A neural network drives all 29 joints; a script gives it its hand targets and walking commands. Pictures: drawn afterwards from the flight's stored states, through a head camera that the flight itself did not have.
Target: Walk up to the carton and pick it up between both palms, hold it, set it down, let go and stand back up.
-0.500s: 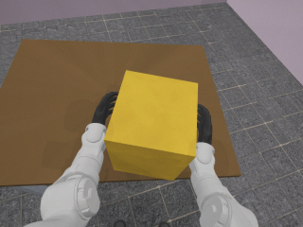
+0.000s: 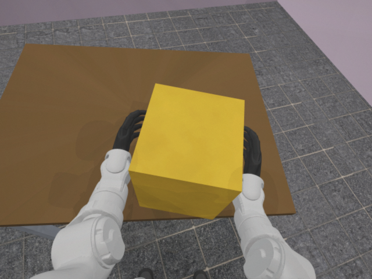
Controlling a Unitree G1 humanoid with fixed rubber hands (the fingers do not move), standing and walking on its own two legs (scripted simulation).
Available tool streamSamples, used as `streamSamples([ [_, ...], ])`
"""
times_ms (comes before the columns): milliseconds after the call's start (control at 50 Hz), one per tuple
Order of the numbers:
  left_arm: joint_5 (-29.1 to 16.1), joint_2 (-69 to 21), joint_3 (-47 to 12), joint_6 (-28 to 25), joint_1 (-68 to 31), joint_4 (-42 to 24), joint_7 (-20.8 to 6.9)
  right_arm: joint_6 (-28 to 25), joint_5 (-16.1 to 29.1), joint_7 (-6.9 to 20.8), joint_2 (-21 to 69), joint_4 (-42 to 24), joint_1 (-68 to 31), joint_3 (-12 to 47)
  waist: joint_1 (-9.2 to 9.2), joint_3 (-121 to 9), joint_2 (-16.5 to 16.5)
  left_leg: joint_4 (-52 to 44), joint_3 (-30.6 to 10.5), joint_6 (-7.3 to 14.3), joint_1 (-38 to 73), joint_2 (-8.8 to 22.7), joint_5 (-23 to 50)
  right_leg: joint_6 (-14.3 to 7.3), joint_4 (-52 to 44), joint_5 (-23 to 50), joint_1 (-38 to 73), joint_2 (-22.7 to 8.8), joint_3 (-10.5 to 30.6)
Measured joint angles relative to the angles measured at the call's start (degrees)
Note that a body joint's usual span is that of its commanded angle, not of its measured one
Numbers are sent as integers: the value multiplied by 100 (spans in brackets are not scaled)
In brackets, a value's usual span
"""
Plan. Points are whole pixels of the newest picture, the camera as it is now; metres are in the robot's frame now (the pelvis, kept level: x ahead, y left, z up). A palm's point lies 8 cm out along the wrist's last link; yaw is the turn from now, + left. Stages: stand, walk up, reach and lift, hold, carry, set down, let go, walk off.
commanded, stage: set down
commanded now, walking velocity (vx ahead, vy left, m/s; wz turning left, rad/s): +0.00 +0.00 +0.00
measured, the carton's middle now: (186, 158) +0.39 -0.01 -0.04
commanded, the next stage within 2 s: none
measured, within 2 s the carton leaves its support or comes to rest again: neither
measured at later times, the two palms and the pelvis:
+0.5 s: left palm (126, 143) +0.42 +0.14 -0.02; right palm (247, 168) +0.36 -0.15 -0.03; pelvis +0.01 +0.01 -0.01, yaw -2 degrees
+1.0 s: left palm (109, 131) +0.43 +0.17 +0.01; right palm (272, 154) +0.37 -0.20 +0.02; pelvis -0.02 +0.02 -0.03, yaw -4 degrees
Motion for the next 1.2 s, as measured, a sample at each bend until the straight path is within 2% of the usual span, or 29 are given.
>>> streamSamples([
  [200, 122, -75, 81, -19, 115, -164, 16, 66, -180, 145, 79, -150, 36, -178, 2, 250, -2, -97, 58, 14, 356, -38, -31, 32, -35, -47, 309, -39, 50],
  [300, 41, -42, -27, 4, 255, -213, 114, 60, -14, 104, -11, 80, 23, 57, -32, 347, -1, -112, 104, 17, 575, -38, -93, 48, -42, -94, 504, -42, 97],
  [340, -114, 44, -133, 89, 294, -149, 223, 77, 263, 45, -168, 413, -46, 394, -70, 333, -14, -69, 136, 18, 594, -30, -136, 55, 21, -134, 498, -40, 132],
  [400, -796, 234, -582, 197, 279, 133, 459, 262, 980, -60, -480, 962, -156, 1295, -111, 156, 9, 157, 163, 17, 332, 19, -250, 57, 204, -209, 237, -4, 175],
  [460, -1441, 408, -1079, 79, 130, 571, 582, 318, 1667, -136, -658, 1374, -280, 2027, -138, -147, 109, 540, 147, 14, -190, 87, -409, 56, 489, -306, -248, 48, 186],
  [560, -1993, 526, -1552, -265, -260, 1223, 564, 73, 2610, -184, -871, 1832, -542, 2850, -92, -428, 327, 1220, 52, 21, -859, 140, -709, 94, 1068, -532, -886, 101, 219],
  [660, -2406, 643, -1843, -390, -516, 1613, 535, -2, 3163, -105, -1137, 2048, -748, 3324, 1, -496, 459, 1634, -17, 49, -1126, 99, -884, 152, 1493, -685, -1190, 95, 305],
  [780, -3226, 889, -2552, -322, -538, 1552, 505, 380, 3773, 41, -1538, 1753, -802, 3695, 5, -533, 454, 1751, -17, 89, -1137, 55, -896, 190, 1637, -686, -1236, 78, 376],
  [860, -3682, 1119, -2981, -224, -711, 1800, 426, 773, 4069, 149, -1760, 1716, -951, 3897, -87, -638, 307, 1751, 12, 105, -1154, 2, -851, 177, 1776, -707, -1326, 31, 416],
  [940, -4064, 1277, -3356, -124, -855, 1779, 419, 1176, 4460, 286, -1887, 1525, -1090, 4202, -159, -714, 175, 1788, -3, 85, -1239, -22, -820, 149, 1909, -739, -1449, 12, 412],
  [1040, -4173, 1365, -3516, 160, -844, 1343, 399, 1577, 4787, 344, -1902, 1124, -1153, 4422, -159, -735, 190, 1694, -70, 41, -1200, -15, -744, 123, 1797, -668, -1387, 34, 362],
  [1140, -4088, 1399, -3410, 713, -689, 608, 328, 1968, 4713, 207, -1834, 484, -1030, 4385, -112, -718, 309, 1332, -87, 12, -798, -1, -602, 97, 1390, -497, -971, 70, 359],
  [1200, -3991, 1411, -3283, 1102, -722, 451, 219, 2326, 4664, 63, -1826, 247, -961, 4446, -101, -594, 284, 1017, -52, 0, -323, -16, -499, 77, 1139, -413, -541, 65, 395],
])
